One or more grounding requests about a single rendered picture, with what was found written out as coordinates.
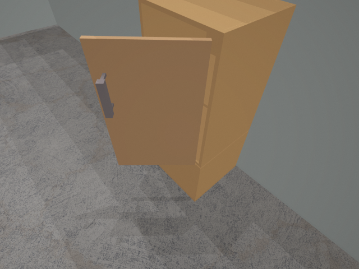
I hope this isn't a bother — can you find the cupboard door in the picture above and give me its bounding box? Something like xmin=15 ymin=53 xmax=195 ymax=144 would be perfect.
xmin=79 ymin=36 xmax=212 ymax=165

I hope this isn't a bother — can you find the handle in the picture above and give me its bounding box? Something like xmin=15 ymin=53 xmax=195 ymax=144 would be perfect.
xmin=95 ymin=73 xmax=114 ymax=118

